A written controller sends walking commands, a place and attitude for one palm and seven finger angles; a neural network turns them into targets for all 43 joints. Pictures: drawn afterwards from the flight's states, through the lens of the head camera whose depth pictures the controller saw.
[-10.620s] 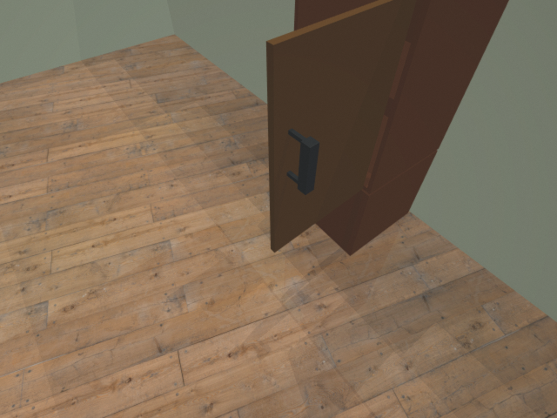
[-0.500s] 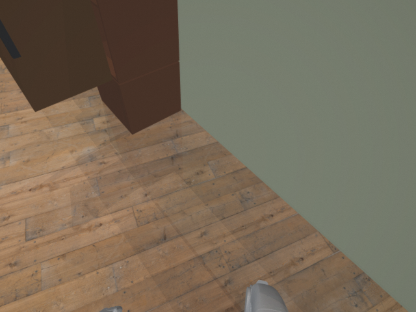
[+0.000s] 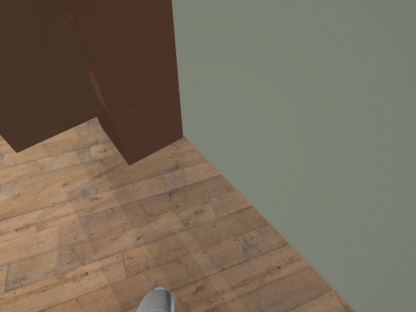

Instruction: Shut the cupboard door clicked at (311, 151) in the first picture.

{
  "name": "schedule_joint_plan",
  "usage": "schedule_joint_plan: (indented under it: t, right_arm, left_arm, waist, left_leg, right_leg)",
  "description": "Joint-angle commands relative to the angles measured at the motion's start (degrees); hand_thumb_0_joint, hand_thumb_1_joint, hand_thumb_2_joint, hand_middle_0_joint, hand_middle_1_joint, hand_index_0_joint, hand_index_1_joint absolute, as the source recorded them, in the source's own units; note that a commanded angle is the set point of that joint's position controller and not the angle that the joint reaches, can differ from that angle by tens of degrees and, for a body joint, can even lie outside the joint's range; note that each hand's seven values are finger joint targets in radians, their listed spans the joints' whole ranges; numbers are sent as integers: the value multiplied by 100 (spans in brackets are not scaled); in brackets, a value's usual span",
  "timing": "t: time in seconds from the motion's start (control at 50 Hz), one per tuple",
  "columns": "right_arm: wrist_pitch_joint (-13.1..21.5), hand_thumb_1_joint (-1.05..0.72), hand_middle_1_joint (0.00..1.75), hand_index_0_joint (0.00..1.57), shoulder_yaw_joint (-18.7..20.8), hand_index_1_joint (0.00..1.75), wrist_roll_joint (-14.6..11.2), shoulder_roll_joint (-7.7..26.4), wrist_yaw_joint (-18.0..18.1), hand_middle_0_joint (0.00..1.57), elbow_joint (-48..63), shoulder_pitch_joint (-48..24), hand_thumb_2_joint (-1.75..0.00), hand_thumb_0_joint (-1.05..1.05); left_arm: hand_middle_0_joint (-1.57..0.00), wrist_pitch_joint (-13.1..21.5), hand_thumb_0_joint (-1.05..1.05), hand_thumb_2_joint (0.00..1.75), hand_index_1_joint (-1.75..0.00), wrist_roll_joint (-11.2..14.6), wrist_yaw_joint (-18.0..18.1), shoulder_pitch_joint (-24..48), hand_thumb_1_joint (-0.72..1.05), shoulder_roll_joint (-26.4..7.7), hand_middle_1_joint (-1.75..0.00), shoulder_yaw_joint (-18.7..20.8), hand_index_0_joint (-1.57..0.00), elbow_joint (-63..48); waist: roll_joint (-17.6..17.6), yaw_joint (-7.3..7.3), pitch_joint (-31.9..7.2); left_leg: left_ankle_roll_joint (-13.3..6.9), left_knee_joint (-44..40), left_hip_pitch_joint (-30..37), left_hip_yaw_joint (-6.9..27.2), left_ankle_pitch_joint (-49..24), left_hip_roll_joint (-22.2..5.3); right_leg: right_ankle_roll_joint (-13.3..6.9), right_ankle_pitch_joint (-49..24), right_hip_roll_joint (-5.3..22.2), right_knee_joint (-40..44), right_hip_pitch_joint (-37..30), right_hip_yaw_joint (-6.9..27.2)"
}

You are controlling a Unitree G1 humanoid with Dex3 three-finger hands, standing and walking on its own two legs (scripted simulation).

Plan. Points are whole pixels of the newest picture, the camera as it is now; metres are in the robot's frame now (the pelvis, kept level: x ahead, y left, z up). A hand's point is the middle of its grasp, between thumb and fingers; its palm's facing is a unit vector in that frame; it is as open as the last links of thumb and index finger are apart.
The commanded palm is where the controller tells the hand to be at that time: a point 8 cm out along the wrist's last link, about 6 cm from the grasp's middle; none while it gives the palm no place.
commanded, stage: walk to a spot facing it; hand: left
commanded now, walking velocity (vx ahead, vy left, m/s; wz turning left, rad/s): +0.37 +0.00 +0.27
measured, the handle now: out of the picture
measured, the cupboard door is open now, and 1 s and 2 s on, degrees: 93 93 93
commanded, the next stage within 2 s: turn to face it in 0.34 s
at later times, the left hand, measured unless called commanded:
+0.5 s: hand (109, 262) +0.26 +0.25 -0.18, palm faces +0.09 -0.98 -0.16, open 7.3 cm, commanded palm none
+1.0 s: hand (118, 215) +0.38 +0.26 -0.18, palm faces +0.29 -0.94 -0.19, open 7.2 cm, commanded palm none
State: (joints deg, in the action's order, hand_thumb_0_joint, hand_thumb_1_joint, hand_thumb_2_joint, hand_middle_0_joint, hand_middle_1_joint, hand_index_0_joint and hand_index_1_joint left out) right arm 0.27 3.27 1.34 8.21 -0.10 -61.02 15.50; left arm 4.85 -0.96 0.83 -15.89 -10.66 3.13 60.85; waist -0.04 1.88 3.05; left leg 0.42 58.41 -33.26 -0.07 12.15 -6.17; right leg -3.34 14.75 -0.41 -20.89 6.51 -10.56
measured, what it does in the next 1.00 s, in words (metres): walks ahead, turning left: left foot, then right foot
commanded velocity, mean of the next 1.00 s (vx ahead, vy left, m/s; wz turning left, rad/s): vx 0.12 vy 0.00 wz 0.33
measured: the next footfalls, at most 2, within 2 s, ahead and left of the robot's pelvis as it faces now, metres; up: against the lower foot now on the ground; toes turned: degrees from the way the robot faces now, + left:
left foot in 0.22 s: +0.24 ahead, +0.15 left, +0.00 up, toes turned +10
right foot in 0.68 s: +0.41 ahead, -0.07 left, +0.00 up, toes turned -1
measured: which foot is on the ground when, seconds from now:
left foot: up 0.00-0.20, down 0.22-0.70, up 0.72-1.00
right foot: down 0.00-0.22, up 0.24-0.66, down 0.68-1.00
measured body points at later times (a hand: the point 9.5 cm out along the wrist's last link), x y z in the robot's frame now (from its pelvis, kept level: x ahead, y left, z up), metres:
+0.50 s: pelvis +0.23 +0.07 +0.00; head +0.26 +0.09 +0.45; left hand +0.25 +0.30 -0.16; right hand +0.29 -0.17 -0.14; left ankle +0.21 +0.14 -0.74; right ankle +0.28 -0.08 -0.66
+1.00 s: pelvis +0.34 +0.06 -0.01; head +0.37 +0.09 +0.44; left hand +0.37 +0.31 -0.16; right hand +0.47 -0.17 -0.15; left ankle +0.32 +0.17 -0.71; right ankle +0.37 -0.06 -0.74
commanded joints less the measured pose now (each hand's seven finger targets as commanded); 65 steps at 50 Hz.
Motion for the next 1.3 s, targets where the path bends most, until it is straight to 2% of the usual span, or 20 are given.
schedule_joint_plan:
  t: [0.0,0.1,0.16,0.18,0.22,0.26,0.38,0.54,0.62,0.64,0.68,0.7,0.8,0.94,1.0,1.02,1.04,1.08,1.12,1.28]
  right_arm:
    - [111,-90,30,20,-43,30,-8,75,-148,20,400,-374,-90,0]
    - [204,-90,30,20,-48,30,-13,223,-197,20,602,-1169,-90,0]
    - [267,-90,30,20,26,30,30,459,-121,20,344,-295,-90,0]
    - [285,-90,30,20,96,30,58,767,-73,20,117,562,-90,0]
    - [284,-90,30,20,296,30,38,1747,84,20,-62,1699,-90,0]
    - [290,-90,30,20,236,30,-3,1452,152,20,98,934,-90,0]
    - [484,-90,30,20,-33,30,-24,701,194,20,217,275,-90,0]
    - [359,-90,30,20,-63,30,0,852,197,20,86,483,-90,0]
    - [169,-90,30,20,23,30,-19,1031,194,20,106,342,-90,0]
    - [146,-90,30,20,30,30,-56,997,182,20,147,263,-90,0]
    - [101,-90,30,20,43,30,-148,664,138,20,327,516,-90,0]
    - [32,-90,30,20,40,30,-132,740,153,20,331,371,-90,0]
    - [-260,-90,30,20,49,30,-56,502,-16,20,347,106,-90,0]
    - [-236,-90,30,20,37,30,-44,463,-115,20,749,-550,-90,0]
    - [-196,-90,30,20,112,30,-20,748,-121,20,828,-276,-90,0]
    - [-157,-90,30,20,216,30,-5,1146,-116,20,799,33,-90,0]
    - [-118,-90,30,20,384,30,42,1849,-67,20,822,383,-90,0]
    - [-141,-90,30,20,359,30,31,1978,45,20,811,341,-90,0]
    - [-105,-90,30,20,289,30,19,1698,131,20,967,-233,-90,0]
    - [-16,-90,30,20,186,30,-57,1519,158,20,981,-215,-90,0]
  left_arm:
    - [-20,134,0,90,-30,-6,-29,-607,90,-394,-30,-3,-20,34]
    - [-20,74,0,90,-30,-41,-1,-976,90,-518,-30,-33,-20,316]
    - [-20,45,0,90,-30,-24,-2,-885,90,-673,-30,1,-20,343]
    - [-20,31,0,90,-30,11,-20,-849,90,-631,-30,-14,-20,278]
    - [-20,51,0,90,-30,67,-85,-751,90,-296,-30,-106,-20,-127]
    - [-20,-10,0,90,-30,36,-30,-88,90,-339,-30,-47,-20,-215]
    - [-20,-372,0,90,-30,-38,-122,-624,90,60,-30,8,-20,29]
    - [-20,-391,0,90,-30,-14,-110,414,90,-86,-30,-72,-20,-430]
    - [-20,-343,0,90,-30,3,-90,325,90,-415,-30,15,-20,-561]
    - [-20,-292,0,90,-30,3,-72,-32,90,-634,-30,84,-20,-505]
    - [-20,-222,0,90,-30,-7,13,-924,90,-1459,-30,259,-20,-348]
    - [-20,-234,0,90,-30,30,75,-634,90,-1269,-30,191,-20,-463]
    - [-20,-311,0,90,-30,-10,149,506,90,-756,-30,96,-20,-890]
    - [-20,-390,0,90,-30,-88,110,281,90,-1037,-30,264,-20,-866]
    - [-20,-457,0,90,-30,-30,50,368,90,-1127,-30,302,-20,-907]
    - [-20,-503,0,90,-30,15,21,449,90,-1011,-30,285,-20,-1016]
    - [-20,-540,0,90,-30,60,-21,679,90,-601,-30,172,-20,-1287]
    - [-20,-610,0,90,-30,-13,26,1103,90,-689,-30,136,-20,-1482]
    - [-20,-641,0,90,-30,-28,24,998,90,-754,-30,187,-20,-1216]
    - [-20,-677,0,90,-30,-16,30,591,90,-851,-30,161,-20,-1005]
  waist:
    - [514,-232,223]
    - [787,-402,467]
    - [467,117,1]
    - [31,501,-521]
    - [-1440,717,-1613]
    - [-295,414,-750]
    - [-569,-307,-157]
    - [-592,-177,-38]
    - [-534,-319,-173]
    - [-254,-517,-381]
    - [1733,-721,-1387]
    - [1313,-638,-1090]
    - [963,-96,-601]
    - [1036,-331,-380]
    - [658,-69,-500]
    - [-271,162,-648]
    - [-2096,390,-646]
    - [-1122,306,-684]
    - [-1134,80,-511]
    - [-500,-116,-762]
  left_leg:
    - [70,-1131,-70,-286,-208,3]
    - [-130,-1948,157,-548,48,242]
    - [-329,-2692,1885,-959,40,740]
    - [-490,-2924,3313,-605,-159,513]
    - [-1513,-3854,5100,2768,-1393,-1833]
    - [-1492,-4038,3693,2158,-1607,-1724]
    - [-889,-4476,2473,-25,-2518,-935]
    - [-935,-3953,2582,-116,-4193,-669]
    - [-661,-3064,2393,229,-3397,-557]
    - [-433,-2468,1954,146,-2561,-303]
    - [100,466,455,-457,2624,842]
    - [102,1066,375,116,2521,515]
    - [259,1016,584,-117,1364,221]
    - [268,-1247,933,-693,1290,384]
    - [174,-2665,1989,-771,290,483]
    - [-32,-3301,2652,-59,-497,43]
    - [-887,-3900,2990,2258,-2320,-1535]
    - [-1367,-3922,2693,2256,-2391,-1771]
    - [-1078,-3854,2597,1745,-2298,-1181]
    - [-909,-3766,3255,1159,-3429,-730]
  right_leg:
    - [-462,-1715,1627,1061,-54,710]
    - [-357,-2471,1835,770,-596,617]
    - [-174,-3867,1657,-618,-297,193]
    - [5,-3439,1455,-1873,422,22]
    - [333,1535,297,-5036,2690,340]
    - [268,1144,694,-5850,2995,824]
    - [441,-28,788,-4808,2503,1027]
    - [515,-581,509,-2168,1719,519]
    - [541,-617,349,-1187,740,465]
    - [528,-1813,591,-753,-100,641]
    - [-704,-5365,3064,-394,-1708,2651]
    - [-873,-4944,2960,-195,-1176,2359]
    - [-269,-2690,2124,184,381,681]
    - [-250,-2109,2254,-190,204,235]
    - [140,-1573,2145,-1068,624,-87]
    - [444,-787,1811,-1981,1278,-283]
    - [895,2235,892,-3505,2673,-261]
    - [730,2141,865,-4495,2759,854]
    - [774,1321,801,-4877,2949,1104]
    - [985,458,634,-4713,2826,1153]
